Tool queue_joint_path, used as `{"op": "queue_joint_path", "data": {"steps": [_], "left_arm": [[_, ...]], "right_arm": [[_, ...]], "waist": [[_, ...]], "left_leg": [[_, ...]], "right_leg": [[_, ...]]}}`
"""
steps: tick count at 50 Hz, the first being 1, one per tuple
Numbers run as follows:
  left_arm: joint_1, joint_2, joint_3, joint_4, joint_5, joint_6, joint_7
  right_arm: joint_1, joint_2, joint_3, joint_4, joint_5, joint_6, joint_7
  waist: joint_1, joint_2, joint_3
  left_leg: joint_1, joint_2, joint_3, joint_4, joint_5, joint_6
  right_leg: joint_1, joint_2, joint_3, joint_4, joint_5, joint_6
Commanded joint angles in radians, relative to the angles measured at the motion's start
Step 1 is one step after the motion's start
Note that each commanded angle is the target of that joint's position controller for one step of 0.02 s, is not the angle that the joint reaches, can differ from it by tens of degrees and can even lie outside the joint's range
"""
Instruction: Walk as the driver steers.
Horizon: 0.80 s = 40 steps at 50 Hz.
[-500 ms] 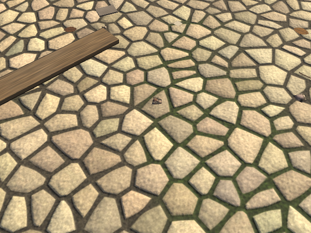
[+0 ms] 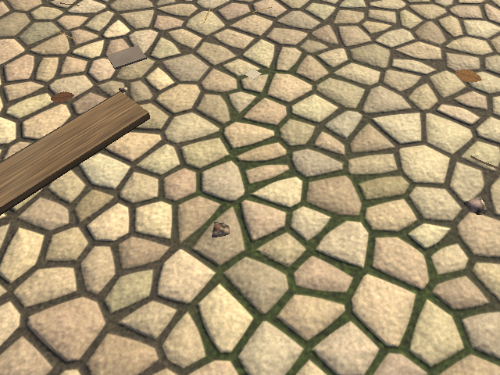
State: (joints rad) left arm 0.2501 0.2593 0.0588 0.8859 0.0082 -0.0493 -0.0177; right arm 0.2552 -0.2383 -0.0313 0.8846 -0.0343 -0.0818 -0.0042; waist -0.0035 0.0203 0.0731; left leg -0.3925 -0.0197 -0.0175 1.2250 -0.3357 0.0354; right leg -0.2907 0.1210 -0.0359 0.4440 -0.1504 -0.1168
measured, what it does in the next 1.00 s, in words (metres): walks ahead, turning right: left foot, then right foot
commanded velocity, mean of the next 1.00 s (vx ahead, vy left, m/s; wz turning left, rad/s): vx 0.08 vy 0.00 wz -0.27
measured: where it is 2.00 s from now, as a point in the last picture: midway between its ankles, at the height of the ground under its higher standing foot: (279, 339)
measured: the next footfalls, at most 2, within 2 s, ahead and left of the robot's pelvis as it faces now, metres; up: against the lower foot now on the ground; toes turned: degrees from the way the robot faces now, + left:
left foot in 0.42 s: +0.26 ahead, +0.10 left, +0.00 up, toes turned -19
right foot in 0.78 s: +0.11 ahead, -0.07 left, +0.00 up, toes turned -12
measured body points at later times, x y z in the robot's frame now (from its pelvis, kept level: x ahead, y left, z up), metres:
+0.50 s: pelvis +0.14 +0.04 +0.00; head +0.18 +0.05 +0.45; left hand +0.28 +0.30 -0.13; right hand +0.23 -0.26 -0.09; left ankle +0.22 +0.11 -0.73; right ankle +0.04 -0.04 -0.68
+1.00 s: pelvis +0.14 +0.03 +0.01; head +0.13 +0.03 +0.46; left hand +0.27 +0.26 -0.13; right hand +0.11 -0.23 -0.13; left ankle +0.22 +0.11 -0.73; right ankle +0.08 -0.06 -0.73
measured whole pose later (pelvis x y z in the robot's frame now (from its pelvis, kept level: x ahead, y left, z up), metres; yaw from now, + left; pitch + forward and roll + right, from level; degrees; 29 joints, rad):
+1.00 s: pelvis +0.14 +0.03 +0.01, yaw -17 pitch -2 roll +0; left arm 0.25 0.23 -0.01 0.98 0.01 0.00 0.03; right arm 0.26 -0.25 0.00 0.94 -0.01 0.01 -0.01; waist -0.02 0.02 0.02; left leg -0.23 -0.03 -0.02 0.38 -0.11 0.03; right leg -0.09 0.05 0.07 0.39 -0.26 -0.03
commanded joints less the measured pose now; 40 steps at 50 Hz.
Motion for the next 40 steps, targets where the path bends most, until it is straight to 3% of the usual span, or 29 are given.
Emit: {"op": "queue_joint_path", "data": {"steps": [1, 3, 9, 14, 18, 20, 21, 22, 23, 24, 25, 26, 28, 34, 36, 38, 39, 40], "left_arm": [[0.063, 0.108, 0.02, -0.03, -0.009, -0.027, 0.004], [0.071, 0.145, 0.03, -0.037, -0.006, -0.022, 0.007], [0.158, 0.151, 0.036, -0.052, -0.011, 0.023, 0.028], [0.185, 0.164, 0.048, -0.075, 0.006, 0.05, 0.045], [0.125, 0.168, 0.051, -0.108, 0.015, 0.061, 0.045], [0.057, 0.163, 0.045, -0.127, -0.003, 0.056, 0.042], [0.079, 0.12, 0.031, -0.148, -0.015, 0.047, 0.04], [0.207, 0.072, 0.023, -0.148, -0.018, 0.051, 0.047], [0.229, 0.143, 0.036, -0.118, 0.01, 0.07, 0.056], [0.178, 0.153, 0.039, -0.102, 0.018, 0.081, 0.054], [0.13, 0.142, 0.036, -0.101, 0.017, 0.09, 0.048], [0.105, 0.13, 0.032, -0.105, 0.01, 0.1, 0.041], [0.107, 0.114, 0.022, -0.091, 0.002, 0.112, 0.029], [0.024, 0.088, -0.007, -0.065, -0.002, 0.125, 0.037], [0.032, 0.085, -0.013, -0.043, -0.004, 0.118, 0.04], [0.056, 0.081, -0.021, -0.014, 0.001, 0.101, 0.045], [0.041, 0.108, -0.02, -0.016, 0.014, 0.089, 0.048], [0.015, 0.154, -0.017, -0.025, 0.022, 0.077, 0.051]], "right_arm": [[0.07, -0.081, -0.017, -0.068, -0.008, 0.024, -0.001], [0.052, -0.074, -0.012, -0.086, -0.004, 0.043, -0.003], [-0.126, -0.09, -0.008, -0.163, 0.006, 0.072, -0.008], [-0.221, -0.109, -0.001, -0.205, 0.018, 0.069, -0.016], [-0.158, -0.128, 0.001, -0.195, 0.029, 0.053, -0.025], [-0.06, -0.128, -0.001, -0.171, 0.018, 0.038, -0.033], [-0.017, -0.178, -0.011, -0.171, 0.008, 0.028, -0.044], [-0.047, -0.254, -0.021, -0.195, 0.018, 0.043, -0.045], [0.003, -0.196, -0.013, -0.179, 0.036, 0.057, -0.037], [-0.027, -0.144, 0.001, -0.185, 0.035, 0.058, -0.031], [-0.072, -0.112, 0.011, -0.188, 0.029, 0.059, -0.029], [-0.102, -0.106, 0.016, -0.19, 0.02, 0.061, -0.03], [-0.107, -0.121, 0.014, -0.175, 0.009, 0.061, -0.031], [-0.045, -0.154, 0.005, -0.122, 0.011, 0.069, -0.021], [-0.041, -0.162, 0.0, -0.11, 0.012, 0.08, -0.019], [-0.025, -0.16, -0.001, -0.094, 0.017, 0.089, -0.02], [-0.013, -0.145, 0.001, -0.093, 0.021, 0.086, -0.018], [-0.001, -0.12, 0.006, -0.099, 0.029, 0.083, -0.012]], "waist": [[-0.036, -0.023, -0.091], [-0.041, -0.05, -0.113], [0.029, -0.102, -0.142], [0.064, -0.112, -0.114], [0.037, -0.126, -0.105], [-0.028, -0.108, -0.108], [-0.022, 0.01, -0.179], [0.043, 0.228, -0.233], [0.027, 0.159, -0.276], [0.032, 0.056, -0.192], [0.038, 0.028, -0.145], [0.047, 0.066, -0.125], [0.05, 0.136, -0.122], [0.007, 0.157, -0.119], [0.013, 0.151, -0.112], [0.03, 0.112, -0.095], [0.02, 0.07, -0.095], [-0.006, -0.024, -0.093]], "left_leg": [[-0.107, 0.052, -0.027, -0.052, -0.001, -0.047], [-0.109, 0.042, -0.004, -0.123, 0.031, -0.071], [-0.188, 0.033, -0.003, -0.3, 0.172, -0.09], [-0.231, 0.013, -0.042, -0.411, 0.119, -0.078], [-0.072, -0.009, -0.051, -0.59, 0.064, -0.039], [0.164, -0.002, -0.051, -0.837, 0.246, -0.005], [0.335, 0.164, -0.195, -0.865, 0.5, 0.044], [0.458, 0.425, -0.462, -0.825, 1.011, 0.202], [0.389, 0.474, -0.551, -0.828, 1.025, 0.297], [0.321, 0.404, -0.461, -0.844, 0.911, 0.279], [0.262, 0.329, -0.356, -0.867, 0.783, 0.226], [0.232, 0.271, -0.285, -0.895, 0.678, 0.178], [0.198, 0.196, -0.195, -0.911, 0.62, 0.145], [0.208, 0.191, -0.224, -0.948, 0.29, 0.149], [0.187, 0.186, -0.238, -0.943, 0.212, 0.141], [0.111, 0.173, -0.234, -0.931, 0.142, 0.089], [0.057, 0.164, -0.232, -0.922, 0.097, 0.047], [0.028, 0.109, -0.175, -0.886, 0.045, 0.012]], "right_leg": [[0.126, -0.286, 0.28, -0.142, 0.794, -0.166], [0.102, -0.252, 0.241, -0.132, 0.859, -0.153], [0.179, -0.21, 0.289, -0.072, 0.775, -0.039], [0.273, -0.242, 0.408, -0.014, 0.716, -0.057], [0.251, -0.237, 0.459, 0.045, 0.684, -0.052], [0.152, -0.177, 0.453, 0.123, 0.572, 0.008], [0.077, -0.123, 0.388, 0.263, 0.348, 0.052], [-0.078, 0.056, 0.216, 0.486, -0.421, 0.091], [-0.096, 0.041, 0.165, 0.622, -0.573, 0.101], [-0.108, 0.018, 0.191, 0.685, -0.501, 0.11], [-0.103, 0.0, 0.198, 0.673, -0.433, 0.12], [-0.088, -0.015, 0.198, 0.633, -0.388, 0.132], [-0.033, -0.008, 0.164, 0.573, -0.332, 0.153], [0.07, -0.048, 0.086, 0.215, -0.32, 0.139], [0.12, -0.055, 0.066, 0.087, -0.237, 0.119], [0.231, -0.071, 0.076, -0.113, -0.075, 0.086], [0.279, -0.137, 0.159, -0.132, -0.056, 0.066], [0.253, -0.239, 0.28, -0.147, -0.089, 0.03]]}}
